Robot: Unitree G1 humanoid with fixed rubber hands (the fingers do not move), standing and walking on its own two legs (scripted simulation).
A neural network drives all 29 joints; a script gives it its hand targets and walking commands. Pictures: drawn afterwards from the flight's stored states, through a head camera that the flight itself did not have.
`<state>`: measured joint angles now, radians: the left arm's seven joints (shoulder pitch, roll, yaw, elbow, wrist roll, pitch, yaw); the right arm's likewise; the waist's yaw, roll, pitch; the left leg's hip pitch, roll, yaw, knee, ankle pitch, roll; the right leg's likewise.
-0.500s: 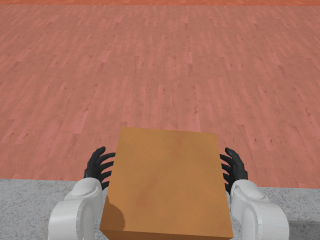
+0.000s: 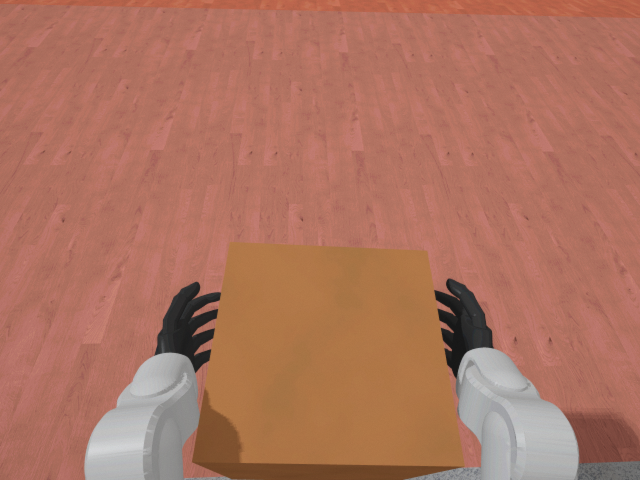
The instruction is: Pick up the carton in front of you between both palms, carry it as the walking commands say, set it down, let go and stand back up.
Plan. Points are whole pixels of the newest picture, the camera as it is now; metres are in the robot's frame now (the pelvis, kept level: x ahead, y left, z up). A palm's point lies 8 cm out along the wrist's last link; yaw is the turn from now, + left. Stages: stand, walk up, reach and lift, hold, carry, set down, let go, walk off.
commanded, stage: carry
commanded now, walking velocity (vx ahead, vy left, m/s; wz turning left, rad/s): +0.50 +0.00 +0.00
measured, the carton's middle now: (321, 375) +0.25 +0.00 +0.04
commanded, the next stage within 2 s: none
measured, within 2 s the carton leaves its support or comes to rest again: neither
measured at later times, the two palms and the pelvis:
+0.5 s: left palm (245, 112) +0.68 +0.13 +0.15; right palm (412, 114) +0.69 -0.17 +0.15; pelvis +0.33 -0.02 +0.00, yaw +0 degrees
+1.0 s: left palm (261, 39) +1.01 +0.13 +0.16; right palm (387, 39) +1.03 -0.17 +0.16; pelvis +0.67 -0.04 +0.02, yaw +1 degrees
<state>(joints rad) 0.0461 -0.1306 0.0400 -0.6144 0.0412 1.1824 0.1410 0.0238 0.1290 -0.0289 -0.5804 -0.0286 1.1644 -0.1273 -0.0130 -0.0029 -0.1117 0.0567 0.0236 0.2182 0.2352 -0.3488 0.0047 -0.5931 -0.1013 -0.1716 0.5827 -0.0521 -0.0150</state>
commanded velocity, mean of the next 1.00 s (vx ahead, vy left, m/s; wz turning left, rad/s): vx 0.50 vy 0.00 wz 0.00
